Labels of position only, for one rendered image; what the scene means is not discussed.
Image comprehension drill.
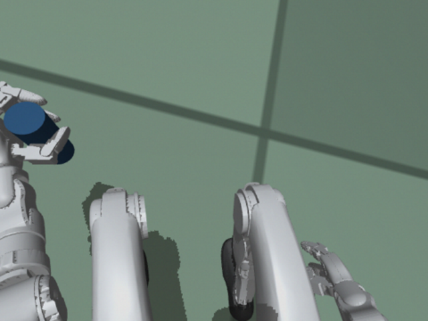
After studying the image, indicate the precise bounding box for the left robot arm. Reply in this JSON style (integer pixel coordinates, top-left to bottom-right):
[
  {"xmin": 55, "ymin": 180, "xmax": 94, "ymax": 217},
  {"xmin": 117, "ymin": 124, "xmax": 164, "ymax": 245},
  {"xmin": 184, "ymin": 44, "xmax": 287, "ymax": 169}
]
[{"xmin": 0, "ymin": 166, "xmax": 68, "ymax": 321}]

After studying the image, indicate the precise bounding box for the right robot foot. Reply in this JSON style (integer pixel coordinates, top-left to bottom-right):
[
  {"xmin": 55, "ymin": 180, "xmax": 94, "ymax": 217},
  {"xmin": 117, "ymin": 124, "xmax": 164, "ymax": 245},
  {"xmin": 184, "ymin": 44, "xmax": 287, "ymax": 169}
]
[{"xmin": 221, "ymin": 238, "xmax": 253, "ymax": 321}]

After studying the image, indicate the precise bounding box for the can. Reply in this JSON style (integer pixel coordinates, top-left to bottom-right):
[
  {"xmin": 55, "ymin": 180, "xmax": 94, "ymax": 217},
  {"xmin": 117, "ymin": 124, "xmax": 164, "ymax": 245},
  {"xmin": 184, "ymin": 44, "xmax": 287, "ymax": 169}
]
[{"xmin": 3, "ymin": 102, "xmax": 74, "ymax": 165}]

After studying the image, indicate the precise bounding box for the right robot hand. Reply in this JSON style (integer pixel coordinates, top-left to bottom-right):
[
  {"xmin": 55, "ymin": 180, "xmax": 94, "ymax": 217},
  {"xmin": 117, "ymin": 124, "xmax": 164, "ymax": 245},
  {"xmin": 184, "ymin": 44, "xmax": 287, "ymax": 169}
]
[{"xmin": 301, "ymin": 241, "xmax": 354, "ymax": 297}]

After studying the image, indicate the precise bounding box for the left robot hand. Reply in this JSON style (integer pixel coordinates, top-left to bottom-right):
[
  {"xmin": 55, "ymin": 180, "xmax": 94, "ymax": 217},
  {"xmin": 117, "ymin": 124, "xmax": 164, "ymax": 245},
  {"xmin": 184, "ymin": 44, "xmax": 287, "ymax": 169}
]
[{"xmin": 0, "ymin": 81, "xmax": 70, "ymax": 169}]

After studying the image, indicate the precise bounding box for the right robot arm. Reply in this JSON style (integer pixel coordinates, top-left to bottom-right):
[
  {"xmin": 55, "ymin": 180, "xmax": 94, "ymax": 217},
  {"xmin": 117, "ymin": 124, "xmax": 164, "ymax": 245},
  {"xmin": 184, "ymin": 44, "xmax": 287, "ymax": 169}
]
[{"xmin": 333, "ymin": 280, "xmax": 388, "ymax": 321}]

